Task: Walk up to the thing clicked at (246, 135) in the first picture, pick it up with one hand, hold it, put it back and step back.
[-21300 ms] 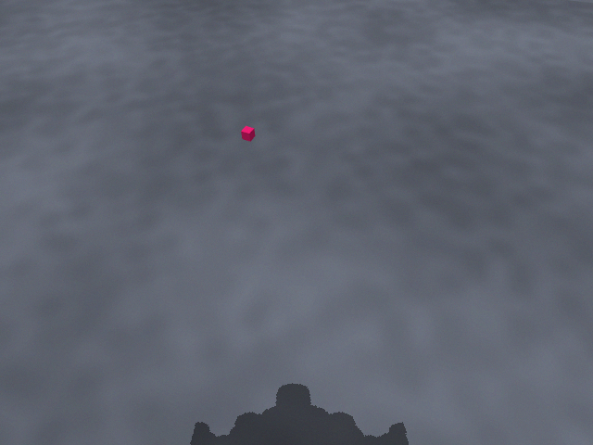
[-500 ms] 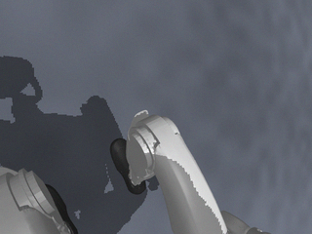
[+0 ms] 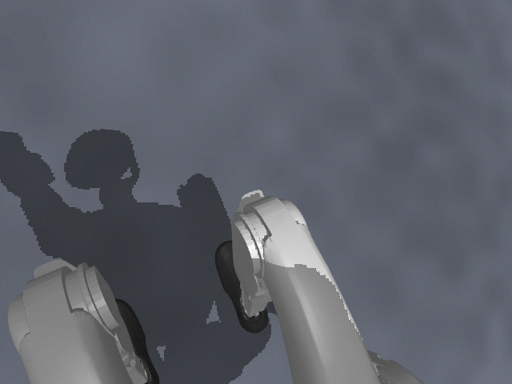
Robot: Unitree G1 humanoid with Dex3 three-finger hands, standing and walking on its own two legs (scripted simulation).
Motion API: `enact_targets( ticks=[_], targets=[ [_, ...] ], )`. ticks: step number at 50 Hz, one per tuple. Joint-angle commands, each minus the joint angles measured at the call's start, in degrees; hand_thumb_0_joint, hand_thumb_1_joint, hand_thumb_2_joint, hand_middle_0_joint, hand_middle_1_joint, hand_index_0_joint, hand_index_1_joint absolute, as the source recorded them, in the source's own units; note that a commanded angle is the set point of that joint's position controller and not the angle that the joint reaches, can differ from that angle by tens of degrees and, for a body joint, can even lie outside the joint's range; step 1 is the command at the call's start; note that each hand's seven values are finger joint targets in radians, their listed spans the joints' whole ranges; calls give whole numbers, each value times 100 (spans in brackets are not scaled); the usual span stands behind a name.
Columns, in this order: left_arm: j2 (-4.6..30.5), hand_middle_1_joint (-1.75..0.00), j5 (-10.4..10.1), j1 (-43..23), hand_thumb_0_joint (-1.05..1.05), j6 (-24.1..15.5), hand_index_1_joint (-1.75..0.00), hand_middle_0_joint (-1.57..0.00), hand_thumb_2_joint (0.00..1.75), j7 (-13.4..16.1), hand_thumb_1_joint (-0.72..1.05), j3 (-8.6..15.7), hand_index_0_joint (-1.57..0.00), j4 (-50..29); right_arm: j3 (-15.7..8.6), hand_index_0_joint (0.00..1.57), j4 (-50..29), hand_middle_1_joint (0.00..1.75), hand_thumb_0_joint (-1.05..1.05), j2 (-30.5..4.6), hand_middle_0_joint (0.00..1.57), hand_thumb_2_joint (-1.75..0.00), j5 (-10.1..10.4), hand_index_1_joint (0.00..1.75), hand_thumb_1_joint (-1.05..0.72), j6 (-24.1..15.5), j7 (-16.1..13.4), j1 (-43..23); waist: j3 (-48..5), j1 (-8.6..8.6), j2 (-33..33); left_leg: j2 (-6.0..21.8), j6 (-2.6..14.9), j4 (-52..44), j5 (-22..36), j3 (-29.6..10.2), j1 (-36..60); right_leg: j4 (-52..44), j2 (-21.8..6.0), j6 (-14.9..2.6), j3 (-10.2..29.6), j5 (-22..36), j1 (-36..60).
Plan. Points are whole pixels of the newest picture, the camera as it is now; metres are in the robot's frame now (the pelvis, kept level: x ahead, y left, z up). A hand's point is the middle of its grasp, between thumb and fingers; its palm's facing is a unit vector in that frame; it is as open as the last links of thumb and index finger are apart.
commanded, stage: lift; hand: left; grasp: from above
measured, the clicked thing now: out of the picture +0.49 +0.34 -0.21
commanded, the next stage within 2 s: hold in 1.72 s
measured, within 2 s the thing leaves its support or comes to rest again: neither
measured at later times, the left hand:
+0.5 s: hand out of the picture +0.45 +0.34 -0.08, palm faces -0.04 -0.42 -0.90, open 8.2 cm
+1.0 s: hand out of the picture +0.39 +0.28 +0.10, palm faces -0.12 -0.43 -0.90, open 8.2 cm
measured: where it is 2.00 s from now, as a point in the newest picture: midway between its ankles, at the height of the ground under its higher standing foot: (194, 333)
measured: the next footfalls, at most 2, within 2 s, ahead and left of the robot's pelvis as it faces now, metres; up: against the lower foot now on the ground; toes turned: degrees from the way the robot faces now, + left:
none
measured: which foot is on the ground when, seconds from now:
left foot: down 0.00-1.00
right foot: down 0.00-1.00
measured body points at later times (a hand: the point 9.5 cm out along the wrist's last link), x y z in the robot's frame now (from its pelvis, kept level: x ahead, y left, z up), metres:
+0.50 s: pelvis +0.00 +0.00 +0.03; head +0.23 +0.04 +0.42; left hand +0.45 +0.36 -0.02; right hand +0.03 -0.27 -0.09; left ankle +0.06 +0.13 -0.31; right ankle +0.11 -0.11 -0.31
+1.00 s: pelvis +0.02 -0.02 +0.20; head +0.17 +0.00 +0.62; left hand +0.39 +0.30 +0.15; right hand +0.12 -0.29 +0.06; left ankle +0.06 +0.13 -0.31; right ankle +0.11 -0.11 -0.31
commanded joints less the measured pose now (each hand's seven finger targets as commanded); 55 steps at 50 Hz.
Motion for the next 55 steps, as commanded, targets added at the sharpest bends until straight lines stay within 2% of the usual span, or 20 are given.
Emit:
enact_targets(
  ticks=[1, 7, 9, 11, 13, 14, 15, 19, 21, 23, 30, 34, 40, 41, 43, 45, 49, 51, 52, 55],
  targets=[
    [1196, -51, 295, -1774, 0, -14, -50, -105, 61, 138, 66, -235, -104, -671, -510, 20, 320, 30, 0, -1641, 20, -89, 31, 30, -88, 6, -44, 1655, -4457, -84, 2480, -7, 105, -1380, 1371, 471, 2963, -1163, 238, -95, -287, 1309, 2517],
    [1110, -53, 248, -1832, 0, 108, -53, -113, 58, -40, 77, -221, -114, -972, -649, 20, 393, 30, 0, -1513, 20, -90, 53, 30, -91, 58, -98, 1671, -4846, 127, 2381, -54, 153, -1341, 1600, 681, 2850, -1210, 232, -36, -142, 1568, 2860],
    [1138, -49, 298, -1815, 0, 150, -50, -114, 57, -99, 76, -164, -114, -1179, -777, 20, 350, 30, 0, -1558, 20, -90, 125, 30, -91, 71, -121, 1646, -5194, 276, 2560, -41, 112, -1390, 1715, 669, 3212, -1144, 225, -90, -164, 1593, 2707],
    [1062, -49, 350, -1945, 0, 164, -49, -113, 57, -167, 74, -241, -113, -1390, -847, 20, 550, 30, 0, -1474, 20, -90, 127, 30, -91, 111, -148, 1639, -5018, 283, 2504, -63, 140, -1513, 1540, 712, 3108, -1204, 216, -83, -146, 1443, 2716],
    [1104, -47, 468, -1791, 0, 217, -48, -114, 57, -161, 75, -152, -114, -1589, -1025, 20, 435, 30, 0, -1548, 20, -90, 207, 30, -91, 121, -164, 1528, -5419, 466, 2618, -63, 107, -1642, 1537, 685, 3413, -1156, 183, -149, -152, 1360, 2589],
    [933, -47, 436, -1673, 0, 248, -48, -116, 58, -161, 76, -192, -115, -1484, -1063, 20, 493, 30, 0, -1501, 20, -90, 215, 30, -91, 142, -190, 1535, -5389, 477, 2608, -63, 100, -1709, 1472, 728, 3460, -1250, 203, -156, -125, 1291, 2627],
    [720, -46, 355, -1832, 0, 253, -47, -117, 58, -232, 76, -299, -115, -1673, -1100, 20, 594, 30, 0, -1424, 20, -90, 217, 30, -91, 165, -223, 1528, -5184, 375, 2426, -75, 123, -1787, 1342, 738, 3426, -1376, 194, -139, -114, 1175, 2566],
    [424, -46, 269, -1439, 0, 314, -47, -115, 57, -304, 75, -328, -114, -1979, -1277, 20, 664, 30, 0, -1278, 20, -90, 354, 30, -91, 206, -307, 1518, -5545, 659, 2376, -90, 115, -2056, 1302, 794, 3699, -1528, 156, -185, -15, 1059, 2560],
    [104, -44, 144, -1310, 0, 389, -46, -117, 57, -420, 77, -418, -115, -2097, -1433, 20, 599, 30, 0, -1294, 20, -90, 428, 30, -91, 262, -376, 1466, -5609, 659, 2205, -93, 112, -2199, 1316, 789, 3905, -1671, 141, -199, 32, 1041, 2533],
    [-242, -46, 29, -1244, 0, 452, -48, -116, 58, -487, 76, -551, -115, -2118, -1408, 20, 605, 30, 0, -1167, 20, -90, 458, 30, -91, 291, -431, 1508, -5490, 664, 2065, -86, 97, -2377, 1256, 794, 3981, -1801, 144, -222, 89, 983, 2497],
    [-635, -51, -196, -971, 0, 625, -51, -114, 57, -596, 77, -725, -114, -2464, -1411, 20, 475, 30, 0, -1037, 20, -90, 514, 30, -90, 318, -723, 1426, -5346, 709, 1443, -136, 112, -3020, 1169, 800, 4280, -2450, 94, -170, 209, 885, 3137],
    [-631, -53, -167, -563, 0, 751, -52, -111, 55, -598, 75, -779, -112, -2646, -1410, 20, 341, 30, 0, -980, 20, -90, 561, 30, -90, 288, -896, 1238, -5423, 900, 1120, -152, 144, -3303, 1092, 956, 4413, -3068, 122, -124, 379, 730, 3823],
    [-1045, -48, -256, -25, 0, 965, -49, -106, 52, -527, 65, -1099, -106, -3075, -1386, 20, 142, 30, 0, -887, 20, -90, 648, 30, -90, 248, -1216, 851, -5379, 1077, 1008, -135, 83, -4084, 900, 948, 4969, -3968, 152, -106, 619, 286, 4662],
    [-1258, -49, -339, -211, 0, 977, -50, -105, 54, -532, 64, -1211, -105, -3419, -1356, 20, 109, 30, 0, -793, 20, -90, 649, 30, -90, 227, -1264, 854, -5485, 1055, 1076, -138, 76, -4185, 966, 992, 5144, -4115, 152, -101, 697, 357, 4872],
    [-1210, -49, -405, 202, 0, 1095, -50, -103, 55, -489, 61, -1188, -103, -3406, -1346, 20, 45, 30, 0, -858, 20, -90, 723, 30, -90, 245, -1384, 744, -5352, 1162, 948, -110, 55, -4590, 960, 911, 5490, -4339, 166, -109, 578, 428, 5090],
    [-1386, -48, -462, 241, 0, 1137, -49, -103, 59, -495, 60, -1352, -102, -3691, -1334, 20, 56, 30, 0, -831, 20, -90, 749, 30, -90, 247, -1471, 634, -5316, 1162, 988, -89, 44, -4876, 996, 876, 5781, -4580, 183, -113, 588, 513, 5276],
    [-1632, -48, -552, 512, 0, 1231, -50, -103, 61, -532, 59, -1553, -101, -3772, -1286, 20, 125, 30, 0, -735, 20, -90, 831, 30, -90, 260, -1630, 607, -5078, 1224, 812, -76, 46, -5387, 1338, 898, 6326, -5066, 205, -102, 625, 917, 6016],
    [-1718, -51, -495, 560, 0, 1280, -54, -102, 65, -498, 56, -1649, -99, -3777, -1261, 20, 131, 30, 0, -701, 20, -90, 860, 30, -90, 262, -1689, 592, -5060, 1326, 825, -76, 45, -5601, 1507, 961, 6569, -5356, 227, -82, 683, 1061, 6461],
    [-1768, -48, -508, 716, 0, 1336, -51, -102, 62, -508, 57, -1665, -99, -3645, -1263, 20, 161, 30, 0, -688, 20, -90, 877, 30, -89, 271, -1710, 580, -4895, 1287, 711, -76, 37, -5780, 1557, 944, 6770, -5486, 231, -89, 626, 1133, 6543],
    [-2196, -51, -650, 916, 0, 1406, -53, -100, 63, -465, 56, -1812, -98, -3403, -1265, 20, 208, 30, 0, -608, 20, -90, 897, 30, -89, 265, -1758, 545, -4573, 1358, 622, -77, 25, -6175, 1751, 985, 7122, -5858, 252, -86, 614, 1358, 6969]
  ],
)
